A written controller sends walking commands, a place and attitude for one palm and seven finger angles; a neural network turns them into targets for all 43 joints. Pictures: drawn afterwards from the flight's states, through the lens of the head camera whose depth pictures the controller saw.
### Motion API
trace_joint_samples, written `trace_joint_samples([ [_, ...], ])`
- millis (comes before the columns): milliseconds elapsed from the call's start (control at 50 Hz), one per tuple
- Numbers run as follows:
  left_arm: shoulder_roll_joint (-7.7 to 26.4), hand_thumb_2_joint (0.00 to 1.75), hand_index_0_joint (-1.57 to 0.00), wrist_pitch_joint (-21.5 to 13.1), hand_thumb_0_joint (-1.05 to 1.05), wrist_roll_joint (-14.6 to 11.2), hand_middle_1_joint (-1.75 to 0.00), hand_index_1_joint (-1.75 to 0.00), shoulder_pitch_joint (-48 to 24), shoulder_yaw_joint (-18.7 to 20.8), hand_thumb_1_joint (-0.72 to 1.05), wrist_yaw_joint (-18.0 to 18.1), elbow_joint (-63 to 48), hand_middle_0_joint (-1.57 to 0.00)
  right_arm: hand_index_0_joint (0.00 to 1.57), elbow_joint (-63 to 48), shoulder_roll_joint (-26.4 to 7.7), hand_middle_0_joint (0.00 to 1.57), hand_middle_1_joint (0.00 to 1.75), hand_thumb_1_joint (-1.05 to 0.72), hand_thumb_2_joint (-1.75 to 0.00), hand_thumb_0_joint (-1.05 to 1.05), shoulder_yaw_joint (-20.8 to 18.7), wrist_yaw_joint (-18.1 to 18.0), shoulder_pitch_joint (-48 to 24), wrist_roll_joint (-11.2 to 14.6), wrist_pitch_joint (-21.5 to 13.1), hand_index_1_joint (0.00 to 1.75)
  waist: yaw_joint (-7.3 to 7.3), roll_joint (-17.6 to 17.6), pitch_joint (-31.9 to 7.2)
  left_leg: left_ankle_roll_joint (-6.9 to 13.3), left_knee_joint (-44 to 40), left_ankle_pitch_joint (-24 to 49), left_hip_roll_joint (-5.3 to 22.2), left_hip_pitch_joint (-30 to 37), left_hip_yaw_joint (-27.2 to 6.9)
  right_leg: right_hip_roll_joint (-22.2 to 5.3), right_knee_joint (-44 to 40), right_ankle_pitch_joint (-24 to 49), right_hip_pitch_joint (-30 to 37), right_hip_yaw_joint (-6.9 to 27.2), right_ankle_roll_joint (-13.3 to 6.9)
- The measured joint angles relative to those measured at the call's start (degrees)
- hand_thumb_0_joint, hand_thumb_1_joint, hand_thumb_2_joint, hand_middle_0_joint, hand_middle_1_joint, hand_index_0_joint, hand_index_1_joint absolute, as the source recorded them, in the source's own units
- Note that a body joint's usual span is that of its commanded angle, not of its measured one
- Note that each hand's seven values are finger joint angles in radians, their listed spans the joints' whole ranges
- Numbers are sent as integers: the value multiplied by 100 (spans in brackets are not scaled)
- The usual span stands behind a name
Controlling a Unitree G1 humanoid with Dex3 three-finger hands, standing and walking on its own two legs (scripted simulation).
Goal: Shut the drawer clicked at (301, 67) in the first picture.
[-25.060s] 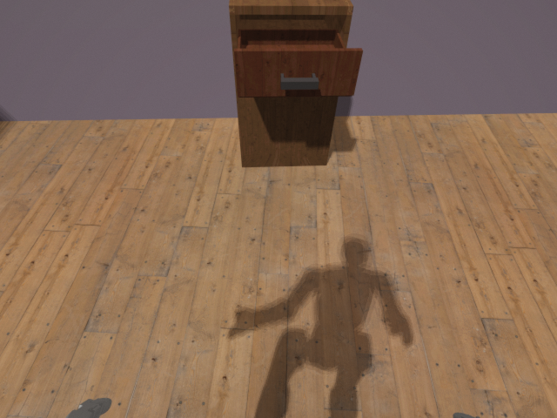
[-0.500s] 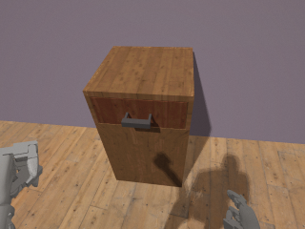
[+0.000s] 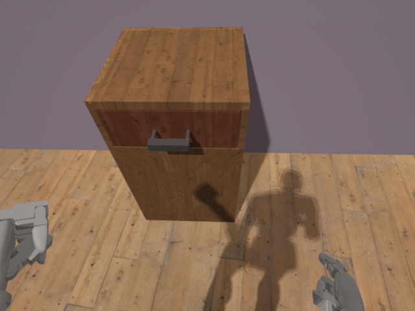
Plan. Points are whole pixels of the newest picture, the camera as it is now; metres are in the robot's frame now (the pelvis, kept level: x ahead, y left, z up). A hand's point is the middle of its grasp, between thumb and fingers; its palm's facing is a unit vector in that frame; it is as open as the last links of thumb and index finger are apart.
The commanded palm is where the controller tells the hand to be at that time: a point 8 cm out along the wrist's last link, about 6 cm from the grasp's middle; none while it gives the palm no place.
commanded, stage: step back with the hand held close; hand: left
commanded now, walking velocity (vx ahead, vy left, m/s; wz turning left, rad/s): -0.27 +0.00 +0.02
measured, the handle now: (170, 138) +0.59 +0.15 -0.09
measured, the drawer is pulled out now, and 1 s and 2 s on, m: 0.00 0.00 0.00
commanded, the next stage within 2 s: stop stepping back and stand still in 1.06 s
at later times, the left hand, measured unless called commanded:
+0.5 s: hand (9, 295) +0.13 +0.24 +0.14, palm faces +0.33 -0.84 -0.44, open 3.2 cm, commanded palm +0.06 +0.29 +0.17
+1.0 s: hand out of the picture +0.05 +0.22 +0.18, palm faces +0.27 -0.80 -0.54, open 3.2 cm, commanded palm -0.01 +0.26 +0.17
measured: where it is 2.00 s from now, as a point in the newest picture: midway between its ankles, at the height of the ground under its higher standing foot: outside the picture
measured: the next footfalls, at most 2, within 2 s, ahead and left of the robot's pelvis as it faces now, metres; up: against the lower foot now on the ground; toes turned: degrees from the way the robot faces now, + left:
right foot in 0.62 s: -0.13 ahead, -0.12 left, +0.00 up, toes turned +5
left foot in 1.08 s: -0.11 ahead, +0.09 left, +0.00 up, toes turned +1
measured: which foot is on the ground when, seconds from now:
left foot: down 0.00-0.90, up 0.92-1.00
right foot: down 0.00-0.50, up 0.52-0.60, down 0.62-1.00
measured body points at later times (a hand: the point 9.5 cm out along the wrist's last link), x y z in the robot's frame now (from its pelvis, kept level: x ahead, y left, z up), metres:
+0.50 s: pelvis -0.07 +0.01 -0.01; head -0.03 +0.03 +0.44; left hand +0.10 +0.29 +0.17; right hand +0.11 -0.23 -0.09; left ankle +0.00 +0.08 -0.74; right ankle +0.00 -0.12 -0.74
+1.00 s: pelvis -0.14 -0.02 +0.00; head -0.11 +0.00 +0.44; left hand +0.03 +0.26 +0.20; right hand +0.05 -0.26 -0.08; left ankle -0.09 +0.08 -0.71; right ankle -0.17 -0.12 -0.74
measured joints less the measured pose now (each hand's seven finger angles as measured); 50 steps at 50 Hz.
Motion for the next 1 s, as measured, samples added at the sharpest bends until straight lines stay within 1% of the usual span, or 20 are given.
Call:
trace_joint_samples([
  [60,179,90,-141,14,1,1,-160,-160,220,26,89,17,-312,-140,20,-61,30,20,30,-90,-90,1,-17,-49,88,19,61,30,33,-114,28,18,76,20,-26,-134,-12,-29,99,-2,-134,-16,17],
  [120,366,90,-141,-48,1,-9,-160,-160,267,202,89,82,-572,-140,20,-86,79,20,30,-90,-90,1,-7,-88,132,22,65,30,94,-199,17,30,166,33,-44,-232,-29,-52,200,-1,-228,-37,26],
  [160,416,90,-141,-102,1,-17,-160,-160,224,321,89,123,-645,-140,20,-91,114,20,30,-90,-90,1,3,-96,114,12,41,30,123,-222,-7,39,214,51,-56,-280,-28,-66,268,6,-283,-38,31],
  [260,296,90,-141,-197,1,4,-160,-160,25,405,89,177,-481,-140,20,-113,194,20,30,-90,-90,1,49,-80,-20,-6,-44,30,150,-190,-74,62,332,114,-73,-411,10,-90,459,39,-454,-8,35],
  [360,51,90,-141,-206,1,80,-160,-160,-57,228,89,200,-261,-140,21,-140,210,20,30,-90,-90,1,82,-34,-57,-2,-108,30,117,-81,-101,57,619,16,9,-700,-61,-8,413,186,-578,-83,8],
  [420,-4,90,-141,-236,1,98,-160,-160,-22,91,89,240,-384,-140,21,-112,188,20,30,-90,-90,1,79,-13,13,-21,-133,30,95,-136,-72,29,793,-178,28,-888,-135,24,332,301,-647,-140,-11],
  [440,1,90,-141,-259,1,103,-160,-160,-7,59,89,258,-458,-140,21,-98,176,20,30,-90,-90,1,80,-15,43,-30,-143,30,82,-170,-48,31,805,-129,31,-929,-151,27,328,327,-673,-157,-8],
  [480,57,90,-141,-309,1,116,-160,-160,20,49,89,289,-605,-140,21,-73,156,20,30,-90,-90,1,87,-41,106,-50,-162,30,52,-236,9,63,721,234,46,-955,-164,37,351,334,-719,-180,11],
  [540,248,90,-141,-382,1,219,-160,-160,-19,191,89,297,-689,-140,21,-51,183,20,30,-90,-90,1,73,-101,230,-54,-216,30,-34,-298,66,113,670,334,20,-992,-240,167,832,-30,-811,15,64],
  [600,444,90,-141,-435,1,282,-160,-160,-54,439,89,285,-727,-140,21,-27,238,20,30,-90,-90,1,40,-127,414,-69,-298,30,-101,-240,-87,109,566,409,3,-1123,-417,364,1314,-144,-570,183,67],
  [660,541,90,-141,-586,1,205,-160,-160,70,776,89,292,-812,-140,21,40,302,20,30,-90,-90,1,54,-92,392,-94,-403,30,-9,-295,-267,75,499,503,22,-1363,-359,397,990,-569,-157,311,28],
  [700,530,90,-141,-676,1,130,-160,-160,93,878,89,270,-813,-140,21,97,335,20,30,-90,-90,1,72,-60,205,-119,-484,30,82,-373,-225,52,427,593,44,-1497,-226,351,594,-726,-8,383,-10],
  [760,460,90,-141,-719,1,85,-160,-160,-89,706,89,172,-759,-140,21,175,323,20,30,-90,-90,1,77,17,-218,-161,-556,30,170,-378,109,11,257,831,118,-1562,-93,361,315,-798,-42,469,-55],
  [820,454,90,-141,-640,1,55,-160,-160,-166,397,89,56,-828,-140,21,148,305,20,30,-90,-90,1,75,104,-499,-152,-516,30,144,-285,379,-34,32,1106,203,-1484,-86,439,420,-616,-145,477,-48],
  [880,617,90,-141,-601,1,-6,-160,-160,67,361,89,-32,-1039,-140,21,17,318,20,30,-90,-90,1,93,143,-523,-95,-405,30,70,-189,362,-108,44,1217,320,-1499,-139,564,483,-539,-185,441,-118],
  [900,689,90,-141,-612,1,-26,-160,-160,195,418,89,-47,-1104,-140,21,-27,322,20,30,-90,-90,1,97,140,-483,-59,-344,30,36,-158,305,-115,101,1200,365,-1518,-167,611,468,-507,-168,412,-156],
  [920,756,90,-141,-636,1,-39,-160,-160,308,481,89,-51,-1141,-140,21,-50,329,20,30,-90,-90,1,88,128,-420,-19,-284,30,2,-158,223,-136,293,912,364,-1566,-205,627,443,-479,-143,385,-181],
  [960,823,90,-141,-670,1,-54,-160,-160,430,560,88,-10,-1117,-140,21,-5,331,20,30,-90,-90,1,25,93,-240,40,-193,30,-6,-244,-39,-200,1256,-36,191,-1719,-327,557,348,-416,-121,371,-211],
  [980,807,90,-141,-668,1,-52,-160,-160,444,592,88,25,-1058,-140,21,56,326,20,30,-90,-90,1,-14,70,-153,39,-155,30,16,-316,-188,-226,1758,-386,85,-1757,-352,493,275,-368,-121,393,-215],
  [1000,759,90,-141,-659,1,-48,-160,-160,434,627,88,62,-966,-140,21,112,319,20,30,-90,-90,1,-44,39,-84,25,-110,30,42,-391,-317,-251,2060,-587,17,-1711,-331,426,199,-309,-122,429,-212],
])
